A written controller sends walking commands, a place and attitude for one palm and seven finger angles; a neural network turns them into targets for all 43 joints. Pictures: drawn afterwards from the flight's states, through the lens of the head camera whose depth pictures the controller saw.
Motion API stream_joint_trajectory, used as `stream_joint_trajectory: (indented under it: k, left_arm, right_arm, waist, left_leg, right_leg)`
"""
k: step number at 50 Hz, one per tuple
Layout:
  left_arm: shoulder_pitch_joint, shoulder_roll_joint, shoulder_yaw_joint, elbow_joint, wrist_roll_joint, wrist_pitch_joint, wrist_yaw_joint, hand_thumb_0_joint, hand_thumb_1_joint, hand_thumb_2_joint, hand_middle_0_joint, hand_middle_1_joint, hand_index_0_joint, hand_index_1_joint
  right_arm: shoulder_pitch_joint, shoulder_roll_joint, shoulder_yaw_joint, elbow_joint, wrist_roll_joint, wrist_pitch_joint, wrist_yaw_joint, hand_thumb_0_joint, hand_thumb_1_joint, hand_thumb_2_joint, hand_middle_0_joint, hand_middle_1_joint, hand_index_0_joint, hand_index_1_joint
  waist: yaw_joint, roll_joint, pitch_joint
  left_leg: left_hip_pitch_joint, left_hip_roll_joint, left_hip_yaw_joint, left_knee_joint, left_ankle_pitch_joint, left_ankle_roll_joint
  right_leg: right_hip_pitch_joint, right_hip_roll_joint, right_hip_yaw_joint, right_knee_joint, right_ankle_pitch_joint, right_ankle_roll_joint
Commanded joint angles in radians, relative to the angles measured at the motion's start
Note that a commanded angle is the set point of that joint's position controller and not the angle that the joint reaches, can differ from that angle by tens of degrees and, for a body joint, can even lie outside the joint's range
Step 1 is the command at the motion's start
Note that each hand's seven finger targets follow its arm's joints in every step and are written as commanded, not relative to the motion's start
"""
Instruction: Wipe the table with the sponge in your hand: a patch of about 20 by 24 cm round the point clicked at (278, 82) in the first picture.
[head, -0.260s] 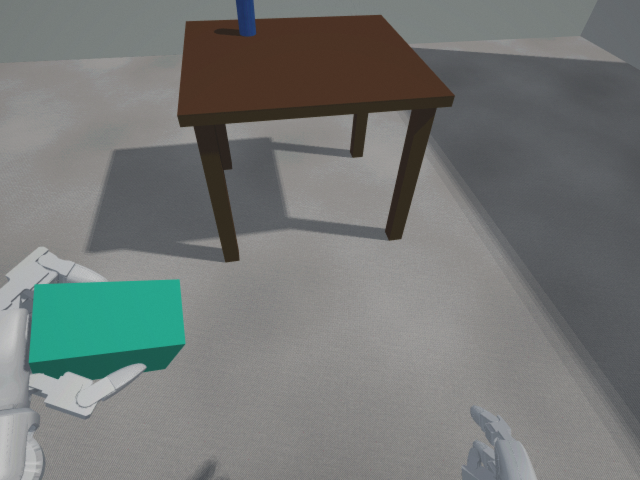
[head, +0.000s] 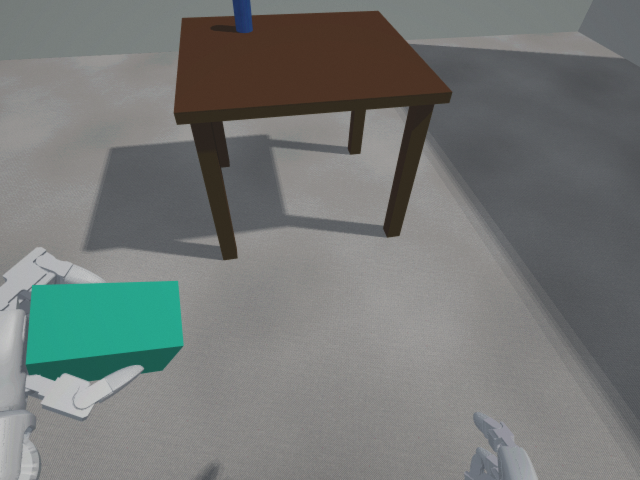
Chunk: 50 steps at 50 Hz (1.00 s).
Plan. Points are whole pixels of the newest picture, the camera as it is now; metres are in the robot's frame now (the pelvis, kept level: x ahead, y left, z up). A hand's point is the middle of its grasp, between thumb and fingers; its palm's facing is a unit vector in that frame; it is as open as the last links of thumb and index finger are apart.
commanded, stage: look at it before walking up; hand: left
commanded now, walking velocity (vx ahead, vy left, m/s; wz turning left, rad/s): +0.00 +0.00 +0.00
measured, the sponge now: (128, 332) +0.23 +0.21 +0.13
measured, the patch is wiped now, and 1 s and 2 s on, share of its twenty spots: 0.00 0.00 0.00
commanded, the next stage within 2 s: walk to a spot facing it in 0.14 s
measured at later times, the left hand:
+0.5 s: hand (75, 324) +0.22 +0.25 +0.16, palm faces +0.44 -0.81 -0.39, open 10.6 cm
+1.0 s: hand (173, 231) +0.34 +0.19 +0.16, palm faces +0.43 -0.75 -0.50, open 10.6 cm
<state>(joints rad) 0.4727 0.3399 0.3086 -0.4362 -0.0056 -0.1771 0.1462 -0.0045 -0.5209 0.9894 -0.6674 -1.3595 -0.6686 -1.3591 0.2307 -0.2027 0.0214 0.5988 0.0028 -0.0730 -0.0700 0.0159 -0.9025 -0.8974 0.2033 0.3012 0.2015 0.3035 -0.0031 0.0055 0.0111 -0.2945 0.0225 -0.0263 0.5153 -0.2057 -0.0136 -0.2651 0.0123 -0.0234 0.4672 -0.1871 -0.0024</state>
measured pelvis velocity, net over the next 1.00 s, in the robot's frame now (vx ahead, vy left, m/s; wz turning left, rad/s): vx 0.14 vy -0.06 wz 0.13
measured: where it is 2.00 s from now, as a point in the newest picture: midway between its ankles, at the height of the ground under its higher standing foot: (364, 421)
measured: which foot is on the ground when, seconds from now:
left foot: down 0.00-0.90, up 0.92-1.00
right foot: down 0.00-0.58, up 0.60-0.86, down 0.88-1.00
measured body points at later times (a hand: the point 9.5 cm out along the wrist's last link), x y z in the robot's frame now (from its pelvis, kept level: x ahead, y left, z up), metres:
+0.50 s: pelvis +0.02 +0.00 -0.01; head +0.01 +0.00 +0.44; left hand +0.19 +0.29 +0.18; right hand +0.17 -0.23 -0.09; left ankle +0.04 +0.13 -0.73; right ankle +0.04 -0.12 -0.74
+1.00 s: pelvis +0.14 -0.06 -0.01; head +0.17 -0.08 +0.44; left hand +0.31 +0.23 +0.19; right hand +0.31 -0.26 -0.13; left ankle +0.06 +0.09 -0.65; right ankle +0.15 -0.11 -0.74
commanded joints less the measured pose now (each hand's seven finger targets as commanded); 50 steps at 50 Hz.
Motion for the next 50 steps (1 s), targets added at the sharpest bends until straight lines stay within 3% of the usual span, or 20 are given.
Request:
stream_joint_trajectory:
  k: [1,12,18,23,25,27,28,29,30,31,32,33,37,42,43,44,45,47,49,50]
  left_arm:
    - [-0.077,0.16,0.115,-0.221,-0.015,-0.073,0.026,0.0,0.1,1.3,-1.2,-1.6,-1.2,-1.6]
    - [-0.094,0.161,0.113,-0.247,-0.012,-0.074,0.026,0.0,0.1,1.3,-1.2,-1.6,-1.2,-1.6]
    - [-0.098,0.153,0.107,-0.253,-0.001,-0.059,0.034,0.0,0.1,1.3,-1.2,-1.6,-1.2,-1.6]
    - [-0.139,0.187,0.133,-0.258,-0.006,-0.064,0.043,0.0,0.1,1.3,-1.2,-1.6,-1.2,-1.6]
    - [-0.135,0.201,0.148,-0.265,-0.009,-0.074,0.054,0.0,0.1,1.3,-1.2,-1.6,-1.2,-1.6]
    - [-0.105,0.179,0.142,-0.235,-0.013,-0.071,0.049,0.0,0.1,1.3,-1.2,-1.6,-1.2,-1.6]
    - [-0.087,0.161,0.12,-0.241,-0.019,-0.067,0.04,0.0,0.1,1.3,-1.2,-1.6,-1.2,-1.6]
    - [-0.101,0.154,0.118,-0.289,-0.02,-0.078,0.037,0.0,0.1,1.3,-1.2,-1.6,-1.2,-1.6]
    - [-0.128,0.157,0.108,-0.285,-0.006,-0.088,0.037,0.0,0.1,1.3,-1.2,-1.6,-1.2,-1.6]
    - [-0.144,0.182,0.114,-0.253,0.015,-0.092,0.036,0.0,0.1,1.3,-1.2,-1.6,-1.2,-1.6]
    - [-0.184,0.187,0.115,-0.264,0.019,-0.097,0.034,0.0,0.1,1.3,-1.2,-1.6,-1.2,-1.6]
    - [-0.189,0.18,0.107,-0.278,0.016,-0.1,0.031,0.0,0.1,1.3,-1.2,-1.6,-1.2,-1.6]
    - [-0.111,0.152,0.098,-0.317,-0.001,-0.091,0.025,0.0,0.1,1.3,-1.2,-1.6,-1.2,-1.6]
    - [-0.049,0.18,0.15,-0.258,-0.008,-0.082,0.022,0.0,0.1,1.3,-1.2,-1.6,-1.2,-1.6]
    - [-0.047,0.181,0.152,-0.251,-0.008,-0.08,0.021,0.0,0.1,1.3,-1.2,-1.6,-1.2,-1.6]
    - [-0.044,0.21,0.172,-0.238,-0.002,-0.072,0.022,0.0,0.1,1.3,-1.2,-1.6,-1.2,-1.6]
    - [-0.048,0.253,0.211,-0.228,-0.006,-0.063,0.026,0.0,0.1,1.3,-1.2,-1.6,-1.2,-1.6]
    - [-0.086,0.243,0.217,-0.228,-0.02,-0.079,0.018,0.0,0.1,1.3,-1.2,-1.6,-1.2,-1.6]
    - [0.052,0.247,0.242,-0.187,-0.021,-0.1,0.009,0.0,0.1,1.3,-1.2,-1.6,-1.2,-1.6]
    - [0.054,0.235,0.234,-0.201,-0.018,-0.11,0.007,0.0,0.1,1.3,-1.2,-1.6,-1.2,-1.6]
  right_arm:
    - [-0.097,-0.113,-0.042,-0.151,-0.003,-0.053,-0.011,0.0,-0.9,-0.9,0.2,0.3,0.2,0.3]
    - [-0.101,-0.118,-0.04,-0.155,-0.002,-0.059,-0.012,0.0,-0.9,-0.9,0.2,0.3,0.2,0.3]
    - [-0.099,-0.116,-0.045,-0.156,-0.013,-0.043,-0.024,0.0,-0.9,-0.9,0.2,0.3,0.2,0.3]
    - [-0.091,-0.102,-0.047,-0.133,-0.017,-0.038,-0.025,0.0,-0.9,-0.9,0.2,0.3,0.2,0.3]
    - [-0.088,-0.095,-0.044,-0.127,-0.012,-0.046,-0.023,0.0,-0.9,-0.9,0.2,0.3,0.2,0.3]
    - [-0.077,-0.096,-0.043,-0.125,-0.014,-0.045,-0.022,0.0,-0.9,-0.9,0.2,0.3,0.2,0.3]
    - [-0.076,-0.11,-0.045,-0.133,-0.01,-0.037,-0.026,0.0,-0.9,-0.9,0.2,0.3,0.2,0.3]
    - [-0.087,-0.129,-0.048,-0.136,-0.006,-0.035,-0.026,0.0,-0.9,-0.9,0.2,0.3,0.2,0.3]
    - [-0.076,-0.113,-0.044,-0.124,-0.008,-0.042,-0.024,0.0,-0.9,-0.9,0.2,0.3,0.2,0.3]
    - [-0.079,-0.098,-0.039,-0.112,-0.019,-0.053,-0.022,0.0,-0.9,-0.9,0.2,0.3,0.2,0.3]
    - [-0.069,-0.098,-0.044,-0.1,-0.022,-0.064,-0.018,0.0,-0.9,-0.9,0.2,0.3,0.2,0.3]
    - [-0.067,-0.111,-0.052,-0.094,-0.021,-0.071,-0.013,0.0,-0.9,-0.9,0.2,0.3,0.2,0.3]
    - [-0.058,-0.12,-0.06,-0.101,-0.01,-0.092,0.001,0.0,-0.9,-0.9,0.2,0.3,0.2,0.3]
    - [-0.084,-0.108,-0.055,-0.107,-0.013,-0.075,0.001,0.0,-0.9,-0.9,0.2,0.3,0.2,0.3]
    - [-0.088,-0.096,-0.056,-0.107,-0.009,-0.067,0.001,0.0,-0.9,-0.9,0.2,0.3,0.2,0.3]
    - [-0.077,-0.078,-0.058,-0.104,-0.005,-0.055,0.003,0.0,-0.9,-0.9,0.2,0.3,0.2,0.3]
    - [-0.109,-0.072,-0.059,-0.13,-0.004,-0.048,-0.001,0.0,-0.9,-0.9,0.2,0.3,0.2,0.3]
    - [-0.131,-0.105,-0.081,-0.116,-0.003,-0.043,0.004,0.0,-0.9,-0.9,0.2,0.3,0.2,0.3]
    - [-0.131,-0.087,-0.061,-0.1,-0.009,-0.017,0.004,0.0,-0.9,-0.9,0.2,0.3,0.2,0.3]
    - [-0.134,-0.079,-0.057,-0.097,-0.008,-0.004,0.007,0.0,-0.9,-0.9,0.2,0.3,0.2,0.3]
  waist:
    - [0.003,0.039,-0.109]
    - [0.005,0.095,-0.09]
    - [-0.006,0.083,-0.056]
    - [-0.008,-0.094,-0.074]
    - [-0.003,-0.142,-0.114]
    - [-0.018,-0.033,-0.113]
    - [-0.024,0.074,-0.054]
    - [-0.027,0.288,-0.029]
    - [-0.047,0.351,0.017]
    - [-0.042,0.287,0.061]
    - [-0.039,0.199,0.063]
    - [-0.026,0.158,0.031]
    - [-0.01,0.258,-0.06]
    - [0.003,0.206,-0.106]
    - [0.011,0.131,-0.138]
    - [0.013,-0.084,-0.184]
    - [0.02,-0.325,-0.185]
    - [0.0,-0.2,-0.111]
    - [0.007,-0.051,-0.049]
    - [0.003,-0.052,-0.052]
  left_leg:
    - [-0.027,0.044,-0.017,-0.093,-0.017,0.026]
    - [-0.072,0.057,-0.042,-0.151,-0.08,0.026]
    - [-0.152,0.066,-0.089,-0.138,-0.465,0.073]
    - [-0.228,0.013,0.011,0.121,-0.241,0.055]
    - [-0.197,-0.002,0.082,0.175,-0.142,0.037]
    - [-0.012,0.008,0.067,0.016,-0.2,0.044]
    - [0.05,0.064,-0.038,-0.094,-0.258,0.079]
    - [0.127,0.209,-0.28,-0.201,-0.317,0.143]
    - [0.095,0.328,-0.512,-0.309,-0.379,0.222]
    - [0.073,0.365,-0.563,-0.318,-0.364,0.26]
    - [0.103,0.358,-0.554,-0.277,-0.244,0.268]
    - [0.153,0.346,-0.459,-0.229,-0.107,0.26]
    - [0.167,0.229,-0.161,-0.178,0.09,0.193]
    - [0.058,0.184,-0.02,-0.012,0.134,0.135]
    - [-0.031,0.158,0.007,0.118,0.113,0.118]
    - [-0.193,0.099,0.08,0.366,-0.007,0.085]
    - [-0.428,-0.025,0.105,0.65,-0.339,0.039]
    - [-0.461,0.04,-0.031,0.834,-0.246,0.018]
    - [-0.479,0.071,-0.013,0.876,-0.151,-0.006]
    - [-0.492,0.071,0.005,0.88,-0.126,-0.012]
  right_leg:
    - [0.076,-0.069,0.082,-0.095,-0.054,-0.003]
    - [0.098,-0.042,0.047,-0.067,-0.078,0.006]
    - [0.031,-0.067,0.056,-0.035,-0.44,-0.032]
    - [0.128,-0.221,0.231,-0.096,-0.425,-0.119]
    - [0.194,-0.303,0.286,-0.07,-0.227,-0.16]
    - [0.017,-0.238,0.16,0.018,-0.324,-0.113]
    - [-0.107,-0.142,0.071,0.14,-0.366,-0.063]
    - [-0.252,-0.028,-0.057,0.334,-0.357,-0.005]
    - [-0.338,-0.014,-0.044,0.535,-0.42,0.006]
    - [-0.392,-0.069,0.021,0.619,-0.376,0.001]
    - [-0.417,-0.079,0.034,0.615,-0.36,0.005]
    - [-0.413,-0.086,0.027,0.578,-0.357,0.014]
    - [-0.248,-0.056,-0.083,0.414,-0.245,0.025]
    - [0.081,0.003,-0.183,0.053,-0.119,0.02]
    - [0.226,-0.031,-0.134,-0.012,-0.092,0.005]
    - [0.374,-0.199,0.08,-0.066,-0.139,-0.06]
    - [0.443,-0.43,0.495,-0.153,-0.074,-0.17]
    - [0.309,-0.46,0.474,-0.203,-0.164,-0.157]
    - [0.243,-0.392,0.304,-0.167,0.051,-0.152]
    - [0.248,-0.369,0.212,-0.152,0.179,-0.139]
